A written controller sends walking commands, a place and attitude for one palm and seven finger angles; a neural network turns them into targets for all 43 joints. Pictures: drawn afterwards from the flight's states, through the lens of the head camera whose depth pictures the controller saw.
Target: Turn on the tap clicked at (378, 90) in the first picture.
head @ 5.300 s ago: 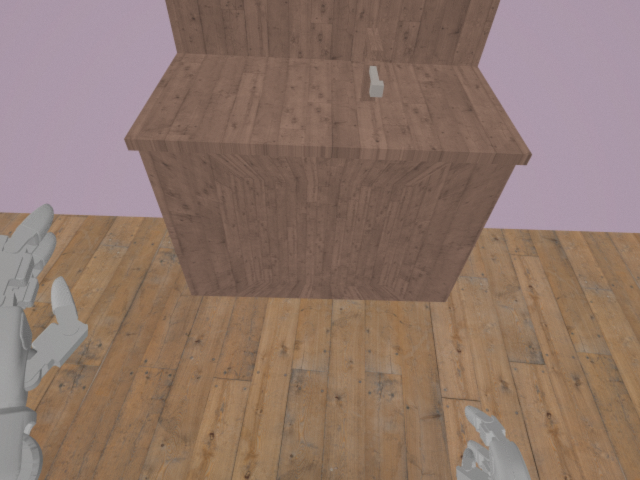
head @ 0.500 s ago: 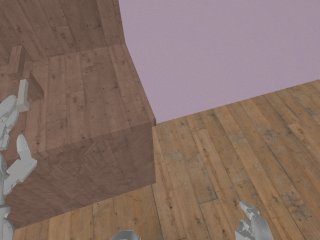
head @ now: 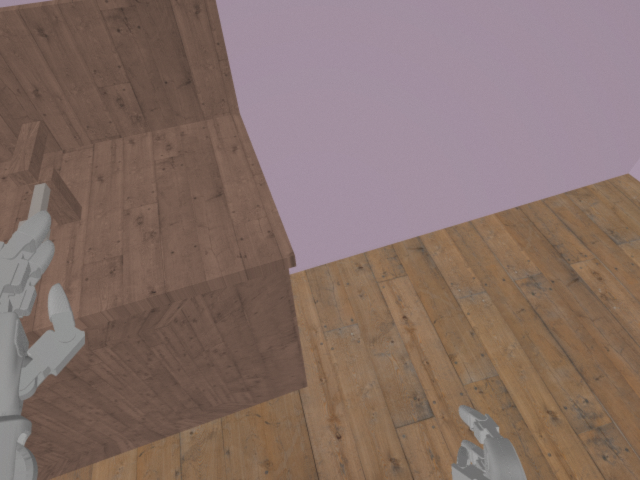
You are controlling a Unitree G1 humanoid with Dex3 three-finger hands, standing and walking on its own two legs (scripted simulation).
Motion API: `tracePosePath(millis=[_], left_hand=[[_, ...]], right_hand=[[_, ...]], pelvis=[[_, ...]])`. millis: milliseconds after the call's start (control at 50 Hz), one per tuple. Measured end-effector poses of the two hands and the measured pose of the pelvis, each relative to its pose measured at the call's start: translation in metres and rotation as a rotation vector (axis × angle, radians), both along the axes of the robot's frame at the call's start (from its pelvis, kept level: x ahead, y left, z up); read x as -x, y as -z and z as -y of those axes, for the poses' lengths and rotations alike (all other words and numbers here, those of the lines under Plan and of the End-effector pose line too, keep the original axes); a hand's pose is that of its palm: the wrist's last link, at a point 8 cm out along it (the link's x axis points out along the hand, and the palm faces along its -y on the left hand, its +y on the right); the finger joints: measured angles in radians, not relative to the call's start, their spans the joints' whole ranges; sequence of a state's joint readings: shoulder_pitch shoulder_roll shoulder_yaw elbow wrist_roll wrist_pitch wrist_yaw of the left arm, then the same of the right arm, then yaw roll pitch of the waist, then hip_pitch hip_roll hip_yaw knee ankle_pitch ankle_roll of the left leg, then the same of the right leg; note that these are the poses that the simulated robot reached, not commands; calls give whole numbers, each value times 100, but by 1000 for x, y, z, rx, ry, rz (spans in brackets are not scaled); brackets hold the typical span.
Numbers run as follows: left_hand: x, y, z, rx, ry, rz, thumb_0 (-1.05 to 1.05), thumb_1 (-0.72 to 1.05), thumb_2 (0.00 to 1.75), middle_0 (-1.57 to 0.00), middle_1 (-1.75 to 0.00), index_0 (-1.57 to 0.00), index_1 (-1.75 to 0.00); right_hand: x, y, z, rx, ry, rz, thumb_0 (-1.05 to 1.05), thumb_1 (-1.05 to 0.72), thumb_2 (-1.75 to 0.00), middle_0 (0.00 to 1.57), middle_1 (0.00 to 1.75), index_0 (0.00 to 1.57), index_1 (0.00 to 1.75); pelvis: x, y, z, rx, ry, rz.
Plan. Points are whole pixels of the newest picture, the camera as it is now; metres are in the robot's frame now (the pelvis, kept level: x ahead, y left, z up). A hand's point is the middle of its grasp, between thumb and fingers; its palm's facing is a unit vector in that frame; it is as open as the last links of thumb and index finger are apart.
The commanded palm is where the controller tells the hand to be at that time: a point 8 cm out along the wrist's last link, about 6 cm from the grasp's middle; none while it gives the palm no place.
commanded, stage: come to a stop and stand still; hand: left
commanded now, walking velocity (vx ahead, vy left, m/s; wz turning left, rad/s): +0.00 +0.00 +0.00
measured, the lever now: (34, 231) +0.41 +0.46 +0.06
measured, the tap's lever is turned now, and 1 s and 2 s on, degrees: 0 0 0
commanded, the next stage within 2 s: look again from close up in 0.72 s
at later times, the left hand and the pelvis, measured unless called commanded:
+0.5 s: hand (43, 396) +0.16 +0.24 +0.16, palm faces +0.41 -0.84 -0.36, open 7.4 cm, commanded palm +0.11 +0.28 +0.18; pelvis -0.05 +0.00 +0.00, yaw +0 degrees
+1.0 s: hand out of the picture +0.20 +0.30 +0.18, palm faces +0.43 -0.82 -0.37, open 7.4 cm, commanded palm +0.12 +0.31 +0.18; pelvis -0.04 +0.04 +0.00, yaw -1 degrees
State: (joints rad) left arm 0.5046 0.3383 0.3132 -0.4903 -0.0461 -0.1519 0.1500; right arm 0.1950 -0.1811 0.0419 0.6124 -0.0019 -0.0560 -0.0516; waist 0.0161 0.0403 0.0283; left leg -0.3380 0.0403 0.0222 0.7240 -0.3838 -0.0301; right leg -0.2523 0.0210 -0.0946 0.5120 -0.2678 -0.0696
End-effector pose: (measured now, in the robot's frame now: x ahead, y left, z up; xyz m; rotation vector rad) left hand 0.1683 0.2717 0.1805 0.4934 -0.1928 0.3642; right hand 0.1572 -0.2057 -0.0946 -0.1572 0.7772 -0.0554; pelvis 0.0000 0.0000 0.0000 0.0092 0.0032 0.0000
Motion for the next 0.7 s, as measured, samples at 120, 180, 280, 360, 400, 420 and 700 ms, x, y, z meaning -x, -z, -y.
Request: tracePosePath(millis=[120,180,280,360,400,420,700], left_hand=[[9,3,-3,20,-7,44,1,89,90,-21,-30,-21,-30],[17,5,-4,32,-4,48,1,89,90,-21,-30,-21,-30],[32,5,-2,24,5,48,1,89,90,-21,-30,-21,-30],[42,6,-1,33,3,49,1,89,90,-21,-30,-21,-30],[46,7,-2,40,-1,46,1,89,90,-21,-30,-21,-30],[47,8,-4,44,-3,44,1,89,90,-21,-30,-21,-30],[49,10,-24,38,-22,28,1,89,90,-21,-30,-21,-30]], right_hand=[[23,-2,28,94,34,-30,2,-91,-90,20,30,20,30],[33,-11,36,115,58,-26,2,-91,-90,20,30,20,30],[41,-20,40,121,58,26,2,-91,-90,20,30,20,30],[48,-20,37,110,49,39,1,-91,-90,20,30,20,30],[52,-19,33,104,46,35,1,-91,-90,20,30,20,30],[54,-18,31,102,44,30,1,-91,-90,20,30,20,30],[71,-11,-2,68,18,-13,2,-90,-90,20,30,20,30]], pelvis=[[11,3,2,17,-21,13],[18,0,4,6,-8,23],[32,-1,6,9,-3,24],[40,-1,5,15,-3,23],[44,-1,4,19,-4,24],[45,-1,3,20,-5,24],[50,-4,-13,16,-5,26]])
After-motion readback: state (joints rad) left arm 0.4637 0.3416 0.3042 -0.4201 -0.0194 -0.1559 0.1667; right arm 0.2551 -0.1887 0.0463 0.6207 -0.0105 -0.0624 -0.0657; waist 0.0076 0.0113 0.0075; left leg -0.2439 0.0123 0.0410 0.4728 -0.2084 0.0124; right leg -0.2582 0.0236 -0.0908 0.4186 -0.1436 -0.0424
